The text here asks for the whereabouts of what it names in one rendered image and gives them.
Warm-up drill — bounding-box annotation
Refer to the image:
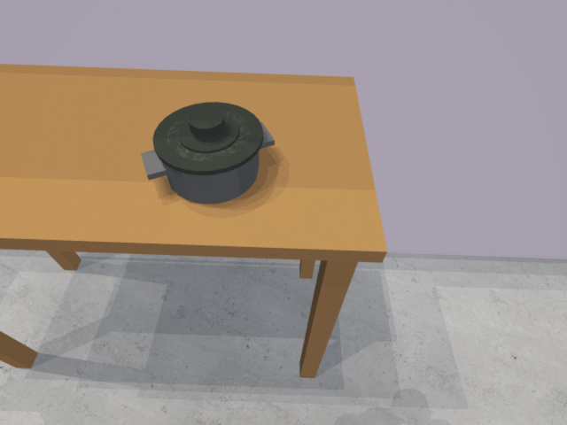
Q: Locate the lid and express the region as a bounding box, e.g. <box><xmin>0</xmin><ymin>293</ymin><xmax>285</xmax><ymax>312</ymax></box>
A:
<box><xmin>152</xmin><ymin>102</ymin><xmax>263</xmax><ymax>175</ymax></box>

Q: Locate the table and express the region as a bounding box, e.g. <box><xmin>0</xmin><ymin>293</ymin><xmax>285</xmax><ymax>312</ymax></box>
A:
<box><xmin>0</xmin><ymin>64</ymin><xmax>387</xmax><ymax>378</ymax></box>

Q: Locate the knob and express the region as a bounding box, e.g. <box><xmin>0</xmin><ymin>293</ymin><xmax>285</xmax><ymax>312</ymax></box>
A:
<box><xmin>188</xmin><ymin>107</ymin><xmax>225</xmax><ymax>137</ymax></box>

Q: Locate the pot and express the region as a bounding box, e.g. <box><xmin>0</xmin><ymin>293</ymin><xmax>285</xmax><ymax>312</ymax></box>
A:
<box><xmin>141</xmin><ymin>122</ymin><xmax>275</xmax><ymax>204</ymax></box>

